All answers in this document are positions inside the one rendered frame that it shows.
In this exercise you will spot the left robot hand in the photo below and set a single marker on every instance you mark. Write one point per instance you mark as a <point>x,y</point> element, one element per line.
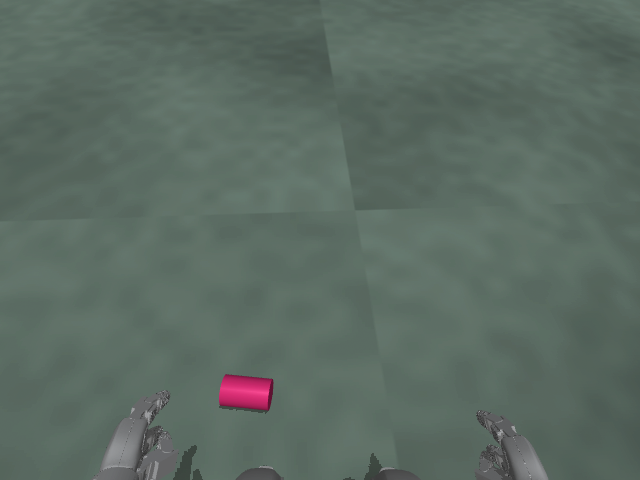
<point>131,441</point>

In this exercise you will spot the can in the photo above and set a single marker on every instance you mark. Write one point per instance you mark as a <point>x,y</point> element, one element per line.
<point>246,392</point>

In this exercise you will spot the right robot hand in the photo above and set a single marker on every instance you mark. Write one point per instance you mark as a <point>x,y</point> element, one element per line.
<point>517,459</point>

